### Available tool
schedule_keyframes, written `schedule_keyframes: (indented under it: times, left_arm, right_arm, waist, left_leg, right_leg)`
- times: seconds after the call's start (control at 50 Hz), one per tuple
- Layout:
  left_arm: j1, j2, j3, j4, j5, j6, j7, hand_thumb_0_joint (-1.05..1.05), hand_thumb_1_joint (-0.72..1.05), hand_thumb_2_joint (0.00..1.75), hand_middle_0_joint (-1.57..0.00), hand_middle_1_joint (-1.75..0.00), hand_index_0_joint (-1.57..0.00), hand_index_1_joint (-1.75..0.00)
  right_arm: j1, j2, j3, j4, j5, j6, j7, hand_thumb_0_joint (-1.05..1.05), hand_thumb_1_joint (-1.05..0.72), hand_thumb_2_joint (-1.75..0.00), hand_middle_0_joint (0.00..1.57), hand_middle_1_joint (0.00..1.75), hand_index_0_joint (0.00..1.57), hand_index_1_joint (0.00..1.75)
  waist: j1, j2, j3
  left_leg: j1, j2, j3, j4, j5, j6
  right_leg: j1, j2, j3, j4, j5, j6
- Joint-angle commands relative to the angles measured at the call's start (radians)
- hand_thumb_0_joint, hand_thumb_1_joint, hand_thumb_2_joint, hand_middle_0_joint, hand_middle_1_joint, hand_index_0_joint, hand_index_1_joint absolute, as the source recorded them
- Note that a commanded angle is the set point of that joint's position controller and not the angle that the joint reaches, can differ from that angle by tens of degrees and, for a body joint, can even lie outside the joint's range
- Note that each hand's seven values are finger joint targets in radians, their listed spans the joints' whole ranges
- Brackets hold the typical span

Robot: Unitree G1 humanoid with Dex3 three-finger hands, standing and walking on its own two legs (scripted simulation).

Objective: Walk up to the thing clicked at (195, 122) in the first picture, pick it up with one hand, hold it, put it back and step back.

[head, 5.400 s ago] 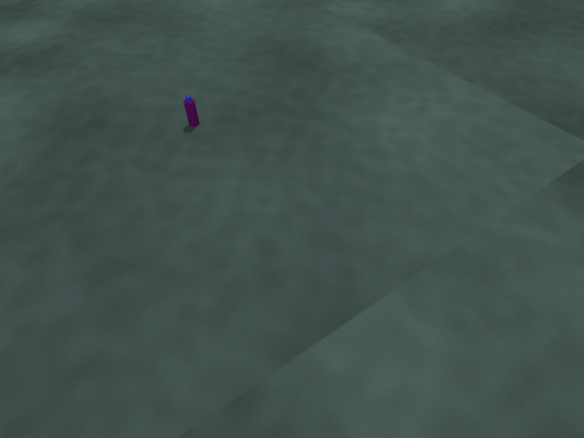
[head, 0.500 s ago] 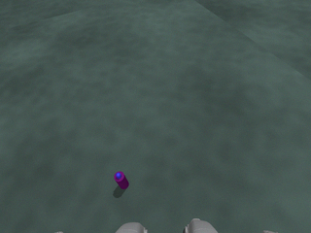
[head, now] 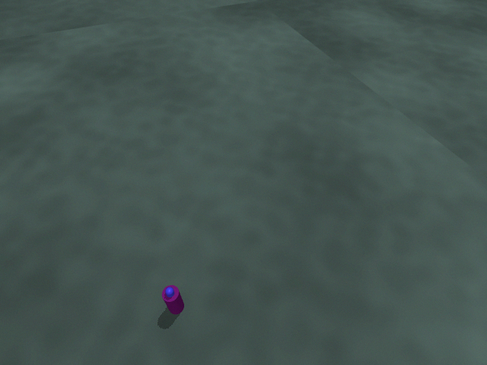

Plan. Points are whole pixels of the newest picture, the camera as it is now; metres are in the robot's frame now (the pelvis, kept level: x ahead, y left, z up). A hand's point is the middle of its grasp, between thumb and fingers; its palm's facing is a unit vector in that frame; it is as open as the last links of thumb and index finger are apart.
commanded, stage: walk up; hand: left
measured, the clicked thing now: (172, 298) +0.44 +0.26 -0.67
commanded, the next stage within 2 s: stand in 1.66 s
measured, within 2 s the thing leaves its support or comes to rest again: neither
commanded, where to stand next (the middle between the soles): +0.08 +0.00 m, yaw +1 degrees
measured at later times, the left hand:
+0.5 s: hand out of the picture +0.13 +0.26 -0.15, palm faces -0.01 -0.93 -0.37, open 7.4 cm
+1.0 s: hand out of the picture +0.13 +0.25 -0.14, palm faces -0.03 -0.94 -0.34, open 7.4 cm
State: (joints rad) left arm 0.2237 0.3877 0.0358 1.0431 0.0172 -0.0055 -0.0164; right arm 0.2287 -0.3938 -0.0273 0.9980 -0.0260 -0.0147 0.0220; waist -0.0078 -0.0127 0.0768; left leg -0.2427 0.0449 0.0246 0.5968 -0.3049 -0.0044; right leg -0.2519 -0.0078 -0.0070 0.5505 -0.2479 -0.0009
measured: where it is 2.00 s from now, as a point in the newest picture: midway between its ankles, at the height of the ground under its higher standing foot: outside the picture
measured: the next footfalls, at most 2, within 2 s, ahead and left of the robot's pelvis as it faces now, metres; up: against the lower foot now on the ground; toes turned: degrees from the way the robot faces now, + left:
none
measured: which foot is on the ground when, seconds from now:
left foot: down 0.00-1.00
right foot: down 0.00-1.00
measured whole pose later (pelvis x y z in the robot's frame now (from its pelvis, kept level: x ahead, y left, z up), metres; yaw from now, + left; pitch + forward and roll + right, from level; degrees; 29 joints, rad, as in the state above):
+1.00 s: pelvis +0.04 -0.01 +0.01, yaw -1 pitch -3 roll +0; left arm 0.08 0.35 0.00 1.12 0.00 -0.01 -0.01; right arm 0.09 -0.36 0.00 1.13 -0.01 -0.01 0.02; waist 0.00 0.00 0.07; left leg -0.12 0.03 0.05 0.39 -0.22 -0.01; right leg -0.16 -0.02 -0.01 0.41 -0.20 0.01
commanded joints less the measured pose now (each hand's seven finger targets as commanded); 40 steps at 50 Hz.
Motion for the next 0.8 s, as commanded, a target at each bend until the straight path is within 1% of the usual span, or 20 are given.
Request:
schedule_keyframes:
  times: [0.0,0.04,0.08,0.12,0.16,0.22,0.3,0.32,0.36,0.38,0.42,0.46,0.48,0.5,0.52,0.58,0.6,0.64,0.7,0.78]
  left_arm:
    - [0.011,0.281,0.052,-0.059,0.002,-0.045,0.020,0.00,0.90,0.90,-0.20,-0.30,-0.20,-0.30]
    - [-0.060,0.301,0.051,-0.090,0.000,-0.041,0.013,0.00,0.90,0.90,-0.20,-0.30,-0.20,-0.30]
    - [-0.100,0.250,0.034,-0.106,-0.012,-0.039,0.013,0.00,0.90,0.90,-0.20,-0.30,-0.20,-0.30]
    - [-0.109,0.190,0.014,-0.109,-0.023,-0.042,0.013,0.00,0.90,0.90,-0.20,-0.30,-0.20,-0.30]
    - [-0.071,0.186,0.017,-0.087,-0.023,-0.039,0.016,0.00,0.90,0.90,-0.20,-0.30,-0.20,-0.30]
    - [-0.046,0.202,0.022,-0.072,-0.016,-0.054,0.020,0.00,0.90,0.90,-0.20,-0.30,-0.20,-0.30]
    - [0.018,0.276,0.039,-0.051,-0.026,-0.056,0.028,0.00,0.90,0.90,-0.20,-0.30,-0.20,-0.30]
    - [-0.005,0.285,0.040,-0.068,-0.022,-0.055,0.031,0.00,0.90,0.90,-0.20,-0.30,-0.20,-0.30]
    - [-0.042,0.276,0.035,-0.082,-0.014,-0.051,0.032,0.00,0.90,0.90,-0.20,-0.30,-0.20,-0.30]
    - [-0.068,0.266,0.033,-0.090,-0.012,-0.047,0.031,0.00,0.90,0.90,-0.20,-0.30,-0.20,-0.30]
    - [-0.129,0.240,0.022,-0.116,-0.018,-0.038,0.028,0.00,0.90,0.90,-0.20,-0.30,-0.20,-0.30]
    - [-0.141,0.175,0.008,-0.122,-0.027,-0.030,0.030,0.00,0.90,0.90,-0.20,-0.30,-0.20,-0.30]
    - [-0.150,0.189,0.014,-0.108,-0.024,-0.024,0.034,0.00,0.90,0.90,-0.20,-0.30,-0.20,-0.30]
    - [-0.132,0.182,0.011,-0.107,-0.022,-0.028,0.036,0.00,0.90,0.90,-0.20,-0.30,-0.20,-0.30]
    - [-0.113,0.177,0.009,-0.098,-0.021,-0.036,0.033,0.00,0.90,0.90,-0.20,-0.30,-0.20,-0.30]
    - [-0.068,0.215,0.020,-0.056,-0.022,-0.054,0.028,0.00,0.90,0.90,-0.20,-0.30,-0.20,-0.30]
    - [-0.073,0.229,0.022,-0.053,-0.022,-0.054,0.032,0.00,0.90,0.90,-0.20,-0.30,-0.20,-0.30]
    - [-0.135,0.262,0.019,-0.060,-0.018,-0.047,0.028,0.00,0.90,0.90,-0.20,-0.30,-0.20,-0.30]
    - [-0.172,0.207,0.003,-0.055,-0.020,-0.035,0.024,0.00,0.90,0.90,-0.20,-0.30,-0.20,-0.30]
    - [-0.179,0.207,0.004,-0.022,-0.015,-0.036,0.022,0.00,0.90,0.90,-0.20,-0.30,-0.20,-0.30]
  right_arm:
    - [-0.063,-0.177,-0.039,-0.091,0.022,-0.022,-0.018,0.00,-0.90,-0.90,0.20,0.30,0.20,0.30]
    - [-0.020,-0.182,-0.044,-0.067,0.012,-0.027,-0.022,0.00,-0.90,-0.90,0.20,0.30,0.20,0.30]
    - [0.018,-0.189,-0.045,-0.040,0.015,-0.042,-0.025,0.00,-0.90,-0.90,0.20,0.30,0.20,0.30]
    - [0.026,-0.225,-0.055,-0.030,0.014,-0.053,-0.029,0.00,-0.90,-0.90,0.20,0.30,0.20,0.30]
    - [0.001,-0.283,-0.065,-0.035,0.019,-0.055,-0.029,0.00,-0.90,-0.90,0.20,0.30,0.20,0.30]
    - [-0.054,-0.251,-0.059,-0.050,0.026,-0.042,-0.027,0.00,-0.90,-0.90,0.20,0.30,0.20,0.30]
    - [-0.095,-0.169,-0.035,-0.068,0.029,-0.033,-0.034,0.00,-0.90,-0.90,0.20,0.30,0.20,0.30]
    - [-0.095,-0.166,-0.034,-0.067,0.026,-0.030,-0.034,0.00,-0.90,-0.90,0.20,0.30,0.20,0.30]
    - [-0.080,-0.160,-0.035,-0.058,0.022,-0.032,-0.033,0.00,-0.90,-0.90,0.20,0.30,0.20,0.30]
    - [-0.068,-0.159,-0.036,-0.051,0.022,-0.037,-0.029,0.00,-0.90,-0.90,0.20,0.30,0.20,0.30]
    - [-0.019,-0.190,-0.050,-0.023,0.018,-0.045,-0.026,0.00,-0.90,-0.90,0.20,0.30,0.20,0.30]
    - [-0.018,-0.261,-0.069,-0.020,0.018,-0.049,-0.031,0.00,-0.90,-0.90,0.20,0.30,0.20,0.30]
    - [-0.031,-0.278,-0.070,-0.018,0.024,-0.049,-0.031,0.00,-0.90,-0.90,0.20,0.30,0.20,0.30]
    - [-0.066,-0.278,-0.068,-0.018,0.016,-0.046,-0.031,0.00,-0.90,-0.90,0.20,0.30,0.20,0.30]
    - [-0.101,-0.256,-0.064,-0.026,0.015,-0.040,-0.030,0.00,-0.90,-0.90,0.20,0.30,0.20,0.30]
    - [-0.158,-0.194,-0.038,-0.043,0.031,-0.028,-0.034,0.00,-0.90,-0.90,0.20,0.30,0.20,0.30]
    - [-0.162,-0.183,-0.032,-0.041,0.034,-0.024,-0.032,0.00,-0.90,-0.90,0.20,0.30,0.20,0.30]
    - [-0.126,-0.165,-0.029,-0.012,0.031,-0.014,-0.030,0.00,-0.90,-0.90,0.20,0.30,0.20,0.30]
    - [-0.159,-0.201,-0.033,0.010,0.025,-0.019,-0.025,0.00,-0.90,-0.90,0.20,0.30,0.20,0.30]
    - [-0.167,-0.186,-0.021,0.032,0.026,-0.022,-0.023,0.00,-0.90,-0.90,0.20,0.30,0.20,0.30]
  waist:
    - [0.028,-0.047,-0.077]
    - [-0.005,-0.106,-0.036]
    - [-0.029,-0.081,-0.046]
    - [-0.028,0.001,-0.081]
    - [0.006,0.047,-0.079]
    - [0.020,0.043,-0.095]
    - [0.043,-0.059,-0.108]
    - [0.035,-0.072,-0.099]
    - [0.015,-0.116,-0.086]
    - [0.001,-0.122,-0.083]
    - [-0.026,-0.065,-0.076]
    - [-0.026,0.047,-0.105]
    - [-0.020,0.088,-0.071]
    - [-0.003,0.122,-0.067]
    - [0.015,0.120,-0.074]
    - [0.030,0.081,-0.116]
    - [0.027,0.072,-0.124]
    - [-0.006,0.010,-0.108]
    - [0.003,0.018,-0.082]
    - [0.005,-0.031,-0.109]
  left_leg:
    - [-0.178,-0.012,-0.038,0.001,-0.139,0.049]
    - [-0.101,-0.023,-0.010,0.050,-0.177,0.041]
    - [0.001,-0.006,-0.031,-0.082,0.008,0.054]
    - [0.108,0.090,-0.182,-0.177,0.245,0.098]
    - [0.151,0.215,-0.303,-0.190,0.307,0.191]
    - [0.113,0.144,-0.171,-0.104,0.433,0.146]
    - [-0.095,-0.021,0.006,0.122,0.191,0.043]
    - [-0.112,-0.027,0.011,0.123,0.050,0.040]
    - [-0.115,-0.026,0.001,0.053,-0.133,0.052]
    - [-0.074,-0.023,0.002,-0.010,-0.110,0.058]
    - [0.118,0.028,-0.060,-0.105,0.275,0.073]
    - [0.218,0.240,-0.319,-0.216,0.427,0.189]
    - [0.170,0.302,-0.356,-0.213,0.481,0.255]
    - [0.176,0.303,-0.325,-0.202,0.523,0.256]
    - [0.165,0.250,-0.246,-0.174,0.514,0.216]
    - [0.032,0.066,-0.043,-0.037,0.454,0.060]
    - [-0.009,0.041,-0.033,-0.038,0.356,0.036]
    - [0.070,0.024,-0.033,-0.097,0.090,0.037]
    - [0.110,0.082,-0.095,-0.193,0.162,0.061]
    - [0.100,0.073,-0.069,-0.220,0.199,0.052]
  right_leg:
    - [0.161,-0.166,0.277,-0.182,-0.117,-0.122]
    - [0.047,-0.274,0.354,-0.222,-0.163,-0.193]
    - [0.005,-0.205,0.214,-0.141,0.041,-0.141]
    - [-0.057,-0.080,0.076,0.021,0.233,-0.061]
    - [-0.108,-0.010,-0.012,0.102,0.012,-0.024]
    - [0.015,-0.050,0.028,0.007,0.168,-0.044]
    - [0.207,-0.222,0.253,-0.073,0.431,-0.174]
    - [0.201,-0.273,0.295,-0.085,0.460,-0.218]
    - [0.189,-0.287,0.269,-0.079,0.525,-0.222]
    - [0.161,-0.258,0.220,-0.059,0.515,-0.195]
    - [-0.015,-0.157,0.110,0.032,0.390,-0.104]
    - [-0.149,-0.008,-0.013,0.192,0.080,-0.011]
    - [-0.125,-0.009,-0.013,0.208,-0.192,-0.013]
    - [-0.118,-0.030,0.003,0.141,-0.259,-0.023]
    - [-0.079,-0.035,0.006,0.061,-0.194,-0.032]
    - [0.155,-0.112,0.111,-0.076,0.411,-0.060]
    - [0.183,-0.160,0.157,-0.090,0.445,-0.086]
    - [0.050,-0.211,0.210,-0.125,0.250,-0.125]
    - [0.020,-0.112,0.095,-0.129,0.158,-0.051]
    - [0.106,-0.115,0.104,-0.169,0.205,-0.038]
